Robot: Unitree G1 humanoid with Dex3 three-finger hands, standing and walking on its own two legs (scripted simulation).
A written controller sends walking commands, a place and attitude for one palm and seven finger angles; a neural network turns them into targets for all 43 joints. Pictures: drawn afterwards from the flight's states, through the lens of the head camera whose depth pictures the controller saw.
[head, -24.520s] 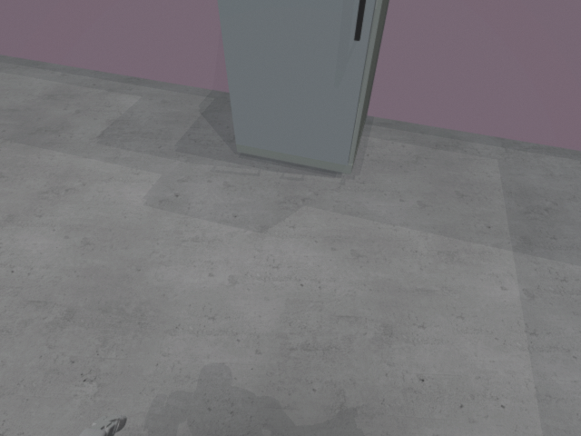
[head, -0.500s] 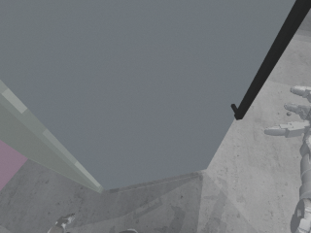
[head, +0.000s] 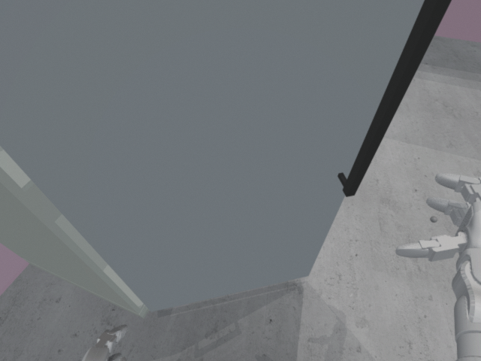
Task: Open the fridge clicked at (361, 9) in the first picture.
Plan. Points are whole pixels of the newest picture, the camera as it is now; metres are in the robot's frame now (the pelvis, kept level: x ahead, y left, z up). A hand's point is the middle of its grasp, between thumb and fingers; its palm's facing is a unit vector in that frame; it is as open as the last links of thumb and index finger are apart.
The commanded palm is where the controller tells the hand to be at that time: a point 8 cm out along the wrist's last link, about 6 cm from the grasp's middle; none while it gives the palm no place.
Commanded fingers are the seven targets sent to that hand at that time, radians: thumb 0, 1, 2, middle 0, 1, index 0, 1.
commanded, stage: slip the hand off the handle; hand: right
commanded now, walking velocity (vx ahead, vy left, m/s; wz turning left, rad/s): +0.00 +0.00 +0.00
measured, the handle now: (381, 101) +0.48 -0.20 +0.19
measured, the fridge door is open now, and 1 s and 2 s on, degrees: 55 55 55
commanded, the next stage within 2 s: draw the hand back to the body in 0.28 s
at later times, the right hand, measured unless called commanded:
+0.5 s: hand (438, 240) +0.29 -0.27 +0.09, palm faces +0.30 +0.95 -0.05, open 14.7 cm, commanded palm +0.24 -0.30 +0.10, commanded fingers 0.00 0.55 -0.20 0.25 1.15 0.25 1.15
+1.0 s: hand (474, 270) +0.23 -0.27 +0.13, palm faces +0.36 +0.92 -0.18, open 14.2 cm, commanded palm +0.18 -0.30 +0.14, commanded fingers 0.00 0.15 -0.39 0.24 0.92 0.24 0.92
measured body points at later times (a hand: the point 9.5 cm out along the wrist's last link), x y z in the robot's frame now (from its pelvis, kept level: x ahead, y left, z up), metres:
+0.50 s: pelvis -0.01 +0.02 +0.00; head +0.01 +0.02 +0.45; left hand +0.16 +0.26 -0.08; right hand +0.27 -0.32 +0.10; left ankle +0.02 +0.13 -0.72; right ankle -0.04 -0.08 -0.72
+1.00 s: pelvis -0.01 +0.03 +0.01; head -0.02 +0.04 +0.46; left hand +0.18 +0.26 -0.06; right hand +0.21 -0.32 +0.14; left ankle +0.02 +0.13 -0.72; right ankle -0.04 -0.08 -0.72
